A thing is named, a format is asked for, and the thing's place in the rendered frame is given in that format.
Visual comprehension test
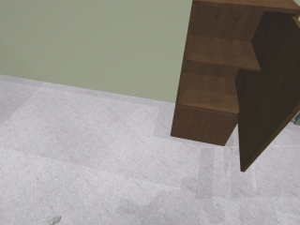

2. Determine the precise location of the left robot hand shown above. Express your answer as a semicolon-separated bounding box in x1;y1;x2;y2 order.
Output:
38;215;61;225

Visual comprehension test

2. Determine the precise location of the handle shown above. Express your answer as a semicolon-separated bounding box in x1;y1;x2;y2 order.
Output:
290;113;300;126

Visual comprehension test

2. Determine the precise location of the cupboard door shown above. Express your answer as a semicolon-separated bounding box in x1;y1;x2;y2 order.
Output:
237;16;300;173

